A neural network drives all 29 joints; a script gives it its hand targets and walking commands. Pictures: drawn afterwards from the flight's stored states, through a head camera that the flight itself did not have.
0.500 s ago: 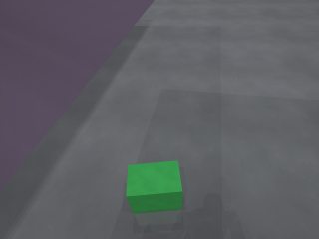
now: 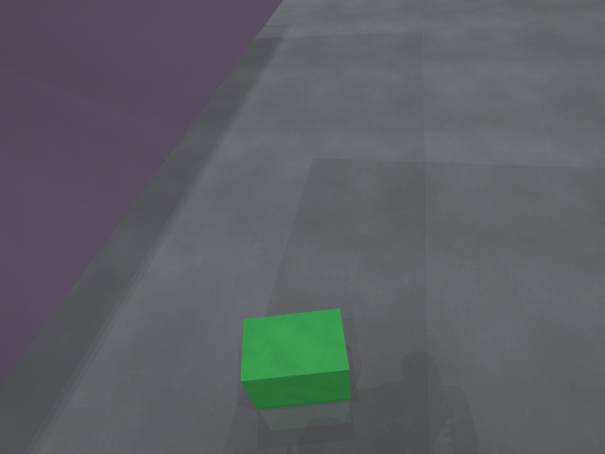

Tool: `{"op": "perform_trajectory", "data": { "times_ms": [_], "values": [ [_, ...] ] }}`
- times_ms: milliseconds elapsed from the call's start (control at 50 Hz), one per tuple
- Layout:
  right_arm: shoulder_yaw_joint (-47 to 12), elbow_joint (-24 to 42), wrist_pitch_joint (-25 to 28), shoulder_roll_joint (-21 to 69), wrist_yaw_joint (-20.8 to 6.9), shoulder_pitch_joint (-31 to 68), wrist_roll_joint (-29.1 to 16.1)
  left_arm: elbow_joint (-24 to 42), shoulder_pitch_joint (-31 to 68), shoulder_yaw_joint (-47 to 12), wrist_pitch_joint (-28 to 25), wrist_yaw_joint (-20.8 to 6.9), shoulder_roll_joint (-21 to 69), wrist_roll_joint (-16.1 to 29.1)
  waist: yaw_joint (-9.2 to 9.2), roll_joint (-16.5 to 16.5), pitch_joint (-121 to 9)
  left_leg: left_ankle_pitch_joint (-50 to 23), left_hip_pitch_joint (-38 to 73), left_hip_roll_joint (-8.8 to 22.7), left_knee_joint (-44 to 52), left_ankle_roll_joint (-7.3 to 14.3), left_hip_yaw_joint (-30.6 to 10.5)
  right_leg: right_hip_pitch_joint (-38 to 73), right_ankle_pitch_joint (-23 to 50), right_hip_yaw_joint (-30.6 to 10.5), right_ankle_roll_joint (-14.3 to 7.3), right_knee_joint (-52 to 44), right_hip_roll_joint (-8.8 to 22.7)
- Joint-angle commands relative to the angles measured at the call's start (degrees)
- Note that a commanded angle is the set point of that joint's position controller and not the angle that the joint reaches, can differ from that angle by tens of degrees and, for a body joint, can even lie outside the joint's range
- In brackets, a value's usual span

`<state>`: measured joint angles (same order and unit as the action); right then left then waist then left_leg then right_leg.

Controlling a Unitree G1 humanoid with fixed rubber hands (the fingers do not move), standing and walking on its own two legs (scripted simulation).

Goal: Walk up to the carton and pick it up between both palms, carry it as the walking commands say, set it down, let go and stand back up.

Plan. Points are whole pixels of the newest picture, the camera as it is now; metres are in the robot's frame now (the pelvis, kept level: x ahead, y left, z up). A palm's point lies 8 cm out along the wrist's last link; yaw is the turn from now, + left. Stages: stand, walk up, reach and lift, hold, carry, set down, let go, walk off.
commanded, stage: walk up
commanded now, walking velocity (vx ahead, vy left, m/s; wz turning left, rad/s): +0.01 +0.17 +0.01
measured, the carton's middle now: (298, 360) +0.54 +0.11 -0.65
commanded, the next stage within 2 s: none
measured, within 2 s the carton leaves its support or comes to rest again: neither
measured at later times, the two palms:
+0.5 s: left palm out of the picture +0.08 +0.31 -0.12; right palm out of the picture +0.06 -0.19 -0.12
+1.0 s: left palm out of the picture +0.03 +0.31 -0.13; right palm out of the picture +0.09 -0.21 -0.12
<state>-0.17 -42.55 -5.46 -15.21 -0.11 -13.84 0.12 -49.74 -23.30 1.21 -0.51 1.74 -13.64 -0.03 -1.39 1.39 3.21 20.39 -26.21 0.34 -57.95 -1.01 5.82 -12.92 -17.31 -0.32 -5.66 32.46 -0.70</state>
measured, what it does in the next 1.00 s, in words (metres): steps on the spot: left foot, then right foot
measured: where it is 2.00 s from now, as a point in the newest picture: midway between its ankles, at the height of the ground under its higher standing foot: outside the picture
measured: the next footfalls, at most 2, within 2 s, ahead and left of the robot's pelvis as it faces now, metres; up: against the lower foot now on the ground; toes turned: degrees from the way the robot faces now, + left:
left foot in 0.24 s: +0.00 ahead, +0.17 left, +0.00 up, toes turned +6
right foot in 0.56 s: +0.08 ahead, -0.05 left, +0.00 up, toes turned +0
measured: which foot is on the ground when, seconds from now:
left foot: up 0.00-0.22, down 0.24-0.80, up 0.82-1.00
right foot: down 0.00-0.24, up 0.26-0.54, down 0.56-1.00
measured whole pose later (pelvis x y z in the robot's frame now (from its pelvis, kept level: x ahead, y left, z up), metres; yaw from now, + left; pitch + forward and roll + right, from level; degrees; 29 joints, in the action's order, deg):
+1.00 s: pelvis +0.00 +0.05 -0.01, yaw +2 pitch -2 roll +0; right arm -0.2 -42.8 -2.2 -17.2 -0.6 -16.5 0.1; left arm -50.6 -17.3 1.2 1.4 0.4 -13.6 0.0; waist -0.8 1.0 3.1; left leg 27.2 -16.4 2.6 -42.0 -0.8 6.0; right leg -15.8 -14.8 1.9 -2.4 32.1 -0.4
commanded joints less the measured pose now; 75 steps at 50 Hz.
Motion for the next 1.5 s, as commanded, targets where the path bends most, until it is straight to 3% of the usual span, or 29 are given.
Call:
{"op": "perform_trajectory", "data": {
  "times_ms": [0, 100, 120, 180, 200, 220, 260, 320, 460, 520, 580, 640, 740, 760, 780, 820, 920, 980, 1000, 1020, 1060, 1100, 1340, 1360, 1380, 1400, 1420, 1440, 1480],
  "values": [
    [3.2, 3.8, -0.5, -4.4, -0.2, 4.4, 1.8, 3.6, -3.6, 3.0, 1.0, 1.4, -11.0, -1.6, -2.03, -10.2, 0.0, 2.9, -3.9, 1.0, 4.1, -1.5, -8.4, 5.3, 36.4, -21.3, -3.4, -13.0, 20.4],
    [2.9, 3.3, 0.9, -3.6, -0.3, 2.6, 0.5, 4.5, 3.0, 3.2, 1.6, 0.5, -11.3, -2.4, -1.21, -11.7, 2.3, 6.7, 4.4, 1.1, 13.7, -0.4, -7.0, -1.3, 20.5, -19.7, -4.5, -16.1, 18.7],
    [2.3, 3.4, 1.4, -3.9, -1.1, 0.3, 0.9, 4.0, 1.5, 3.6, 1.7, -0.4, -12.2, -2.3, -0.78, -12.5, -2.0, 8.1, 9.6, 2.6, 18.1, 0.9, -6.3, -3.1, -9.0, -19.8, -4.4, -19.8, 18.1],
    [2.5, -2.3, 2.7, -4.2, 0.5, -8.0, 0.3, 4.1, 8.8, 3.2, 2.4, -0.4, -10.1, -2.8, 3.50, -9.4, 4.6, -0.2, 24.2, 1.2, 35.3, 0.6, -3.1, -14.4, -9.2, -13.7, 0.1, -13.3, 12.4],
    [3.9, -4.3, 3.2, -8.4, 0.7, -15.1, 1.5, 3.9, 8.1, 2.8, 2.4, -1.2, -8.2, -2.2, 6.65, -0.6, 0.3, 14.5, 34.8, 9.3, 42.4, 3.7, -14.3, -24.0, -19.6, -8.5, 1.9, -0.3, 7.2],
    [4.7, -4.4, 3.6, -13.4, 0.7, -14.5, 1.8, 4.3, 8.0, 2.1, 1.8, -1.7, -4.2, -2.0, 4.29, 12.5, 3.0, 19.9, 32.0, 20.8, 50.5, 6.3, -29.7, -28.9, -16.4, 1.2, 5.4, 16.9, -0.3],
    [4.1, -1.5, 5.4, -13.2, 1.7, -7.4, 1.7, 3.6, 10.9, 2.7, 2.2, -2.3, -6.8, -2.1, 3.31, -0.5, 6.6, -2.8, 19.8, 27.5, 50.6, 10.7, -30.0, -22.6, -7.8, -2.7, 7.3, 20.9, 2.1],
    [2.9, 0.5, 5.7, -7.3, 2.1, 0.1, 1.4, 2.5, 9.9, 2.4, 3.2, -2.5, -5.7, -0.1, -0.21, 5.3, 5.0, -24.6, 14.9, 18.2, 45.1, 8.3, -14.4, -12.9, -5.0, -2.2, 7.4, 19.8, 3.1],
    [3.3, -0.1, 4.8, -7.9, 2.0, -1.9, 1.5, 2.4, 13.0, 1.0, 3.2, -2.1, -4.6, 0.1, 1.27, 7.8, 0.8, -32.7, 19.8, 14.9, 38.6, 7.1, -9.0, -8.6, -3.4, 2.1, 6.0, 3.0, 1.8],
    [3.9, -0.5, 4.3, -8.2, 1.9, -1.5, 1.2, 0.9, 10.6, 0.5, 1.9, -1.6, -5.4, -0.1, 0.33, 5.7, -2.9, -26.4, 19.7, 13.0, 34.3, 4.4, -7.6, -1.4, 7.0, 2.4, 4.6, -10.3, 2.2],
    [2.8, 1.2, 4.3, -4.3, 1.4, -1.6, 1.2, 0.3, 11.5, 1.3, 1.6, -2.1, -9.4, 0.5, 1.24, -9.5, -3.0, -4.2, 17.8, 4.0, 31.6, 2.2, -2.9, -1.4, 16.4, -10.7, 0.5, -14.1, 9.6],
    [2.6, -0.1, 4.1, -3.2, 0.8, -2.4, 1.0, 1.3, 10.9, 0.6, 1.3, -1.7, -7.9, -0.7, 1.51, -8.1, -2.6, 2.3, 20.4, 2.2, 29.9, 2.2, -1.0, -6.9, -3.6, -15.5, -1.2, -19.0, 11.0],
    [3.3, -1.2, 4.9, -4.8, 0.8, -2.0, 0.8, 2.5, 12.0, 0.6, 0.2, -1.8, -6.6, 0.1, 1.90, -3.5, -4.2, -10.5, 24.4, 5.9, 34.9, 2.1, -3.6, -4.9, 20.4, -10.1, 1.1, -13.8, 8.0],
    [3.4, -0.9, 4.5, -5.6, 1.0, -3.1, 1.0, 2.5, 12.0, 0.9, 0.2, -1.5, -6.7, -0.5, 2.38, -2.1, -5.9, -5.5, 21.3, 5.3, 32.9, 0.6, -2.0, -2.4, 14.3, -8.9, 1.4, -13.1, 8.6],
    [4.1, -1.0, 3.8, -7.8, -0.2, -2.6, 1.6, 0.2, 2.7, 3.1, 0.7, -1.0, -11.9, -1.6, -2.14, -2.1, -8.9, 13.8, 10.8, 2.2, 24.1, 1.3, -1.3, 6.4, -20.2, -20.1, -1.3, -15.5, 14.9],
    [3.6, 2.9, 2.8, -7.0, -1.8, 5.1, 2.6, 0.2, 2.9, 4.3, 1.3, -0.5, -17.8, -2.3, -3.87, -13.0, 2.5, 12.9, -6.3, 2.0, 2.8, 0.2, -5.3, 2.3, -38.1, -36.9, -6.4, -27.8, 24.9],
    [2.7, 0.4, 4.7, -4.8, -1.8, 0.6, 1.7, 2.3, 8.0, 4.3, -0.2, -1.2, -14.2, -2.1, -0.17, -13.1, -1.3, 11.5, 4.7, 2.8, 12.2, -0.2, -3.2, -1.7, -18.7, -20.0, -4.7, -24.2, 18.7],
    [2.8, -5.3, 5.9, -5.1, -0.9, -13.0, 1.4, 3.4, 16.0, 3.1, 0.5, -2.1, -10.2, -1.2, 8.50, -11.6, -1.7, 2.2, 31.0, 1.2, 31.5, 0.6, -1.4, -18.5, -18.5, -5.9, 0.3, -11.3, 8.2],
    [3.8, -6.2, 6.0, -9.2, -0.2, -16.4, 2.0, 3.9, 14.1, 2.0, 0.4, -2.5, -6.1, -1.2, 8.80, 1.4, -2.5, 8.8, 36.1, 9.6, 40.0, 1.7, -12.1, -23.9, -14.6, -0.3, 2.9, 3.2, 3.3],
    [5.4, -5.7, 6.3, -15.2, 0.5, -19.0, 2.8, 5.9, 14.4, 1.7, 0.2, -2.8, -4.3, -1.3, 8.44, 13.1, -0.3, 21.3, 34.7, 24.9, 51.5, 5.6, -33.6, -31.1, -14.9, 4.1, 5.8, 17.9, -1.2],
    [5.5, -4.3, 5.9, -14.6, 0.6, -11.7, 2.1, 7.8, 18.6, 2.7, 0.9, -3.8, -8.2, -1.5, 6.76, 6.4, 8.1, 23.2, 21.9, 26.0, 55.3, 10.7, -31.0, -28.9, -6.7, -1.2, 7.1, 24.3, 5.2],
    [4.4, -2.8, 6.0, -11.3, 0.7, -5.8, 1.6, 6.4, 17.1, 2.6, 1.4, -4.3, -7.9, -1.2, 3.55, 3.2, 9.4, 15.1, 18.2, 21.0, 54.4, 7.6, -21.8, -24.9, -2.5, -0.5, 7.6, 24.2, 6.0],
    [4.0, -3.8, 6.2, -10.1, 0.4, -5.9, 1.4, 1.7, 18.2, 0.8, 0.4, -3.9, -4.1, -1.0, 2.29, 7.4, 1.0, -23.0, 20.8, 13.4, 36.1, 5.2, -2.3, -4.6, 3.9, 7.4, 6.3, -3.7, 2.5],
    [3.7, -3.7, 6.5, -9.8, 0.4, -5.6, 1.2, 0.3, 14.2, 1.5, -0.1, -3.3, -5.9, -1.2, 0.11, 2.8, -2.3, -26.2, 19.3, 11.4, 29.3, 3.9, -1.2, 3.2, 9.4, 6.7, 5.5, -8.1, 1.7],
    [3.2, -2.6, 6.4, -6.9, 0.4, -4.8, 0.7, -1.1, 7.5, 2.2, -1.1, -2.6, -9.2, -1.1, -3.62, -5.2, -7.0, -19.7, 13.5, 6.1, 17.5, 1.6, 2.6, 12.2, 18.7, -0.3, 3.6, -9.8, 8.9],
    [3.8, -0.9, 4.9, -3.8, 0.5, -5.5, -0.2, -1.9, 0.4, 3.5, -1.1, -1.3, -16.3, -0.6, -5.62, -20.0, -10.1, 11.4, 1.7, -3.0, 3.8, -0.8, 3.1, 19.6, 43.6, -21.8, -0.3, -13.9, 25.5],
    [4.8, 0.8, 3.5, -5.4, 0.7, -4.0, -0.7, -2.6, -3.9, 3.7, -0.8, -0.6, -17.9, 0.2, -4.61, -15.0, -11.7, 18.0, -0.1, -1.1, -3.8, -0.4, -7.8, 18.7, 68.9, -30.0, -4.5, -10.1, 28.8],
    [5.1, 0.7, 2.9, -5.6, 0.4, -4.2, -1.1, -1.0, -0.2, 3.5, -0.8, 0.0, -16.3, 0.7, -2.45, -10.8, -9.8, 16.9, -0.9, 0.8, -7.6, -0.6, -8.5, 16.4, 82.2, -24.5, -5.8, -7.5, 29.3],
    [4.4, -0.1, 1.7, -5.0, 0.1, -3.8, 0.3, 1.2, 4.5, 3.6, -0.5, 0.8, -13.5, -0.1, -1.25, -9.3, -9.5, 11.2, -2.6, 2.3, -8.7, -1.2, -9.5, 15.5, 73.1, -18.2, -3.7, -7.2, 25.5]
  ]
}}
